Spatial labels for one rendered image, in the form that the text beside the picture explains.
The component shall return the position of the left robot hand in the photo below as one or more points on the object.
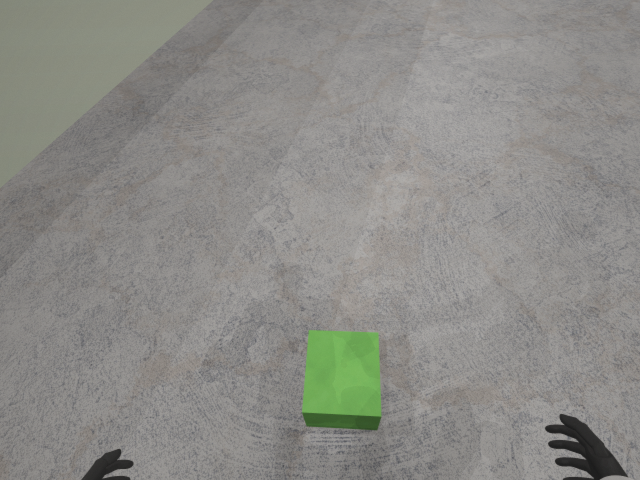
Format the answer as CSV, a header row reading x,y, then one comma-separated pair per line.
x,y
106,464

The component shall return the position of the right robot hand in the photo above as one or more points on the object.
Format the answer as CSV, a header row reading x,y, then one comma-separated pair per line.
x,y
600,462

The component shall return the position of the carton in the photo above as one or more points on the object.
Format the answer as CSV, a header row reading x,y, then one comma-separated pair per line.
x,y
342,380

